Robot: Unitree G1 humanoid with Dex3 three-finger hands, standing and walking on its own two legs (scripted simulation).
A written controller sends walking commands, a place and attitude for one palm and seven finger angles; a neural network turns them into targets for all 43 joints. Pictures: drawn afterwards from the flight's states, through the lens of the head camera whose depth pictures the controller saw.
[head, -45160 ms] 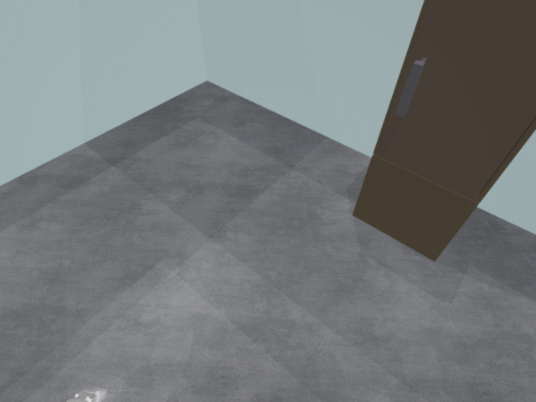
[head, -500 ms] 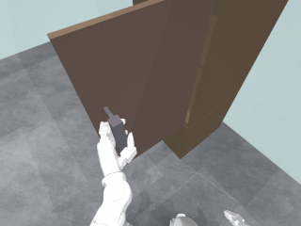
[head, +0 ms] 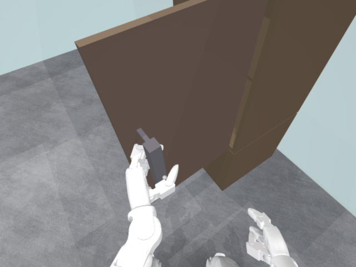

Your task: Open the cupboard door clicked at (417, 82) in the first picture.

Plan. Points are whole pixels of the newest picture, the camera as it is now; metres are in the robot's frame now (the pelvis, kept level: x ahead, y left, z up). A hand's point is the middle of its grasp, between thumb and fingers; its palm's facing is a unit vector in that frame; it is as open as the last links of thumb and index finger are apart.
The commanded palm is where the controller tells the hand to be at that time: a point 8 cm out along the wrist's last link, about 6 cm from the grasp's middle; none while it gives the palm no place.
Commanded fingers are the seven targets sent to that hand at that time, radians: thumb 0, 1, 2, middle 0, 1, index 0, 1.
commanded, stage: open thumb and fingers to let go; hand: left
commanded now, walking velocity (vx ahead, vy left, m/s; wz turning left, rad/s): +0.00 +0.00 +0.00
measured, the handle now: (151, 159) +0.35 +0.08 +0.04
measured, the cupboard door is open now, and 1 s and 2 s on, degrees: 93 94 94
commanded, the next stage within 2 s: slide the hand sideways off the handle in 0.54 s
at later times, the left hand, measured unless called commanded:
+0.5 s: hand (167, 178) +0.30 +0.04 +0.04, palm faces +0.25 -0.97 -0.06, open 15.0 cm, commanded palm +0.26 +0.08 +0.04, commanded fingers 0.00 -0.50 0.30 -0.15 -0.30 -0.15 -0.30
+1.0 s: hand (161, 194) +0.26 +0.05 +0.05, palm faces -0.15 -0.99 +0.04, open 16.2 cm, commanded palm +0.24 +0.10 +0.04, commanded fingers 0.00 -0.50 0.30 -0.15 -0.30 -0.15 -0.30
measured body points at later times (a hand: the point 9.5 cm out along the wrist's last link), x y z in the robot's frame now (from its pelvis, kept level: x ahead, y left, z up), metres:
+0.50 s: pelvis -0.01 +0.01 +0.00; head +0.05 -0.01 +0.44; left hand +0.28 +0.09 +0.04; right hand +0.15 -0.21 -0.12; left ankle +0.01 +0.17 -0.66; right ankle +0.02 -0.08 -0.66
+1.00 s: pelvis -0.01 +0.04 -0.01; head +0.05 +0.02 +0.44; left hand +0.27 +0.11 +0.05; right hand +0.14 -0.20 -0.10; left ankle +0.01 +0.17 -0.66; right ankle +0.02 -0.08 -0.66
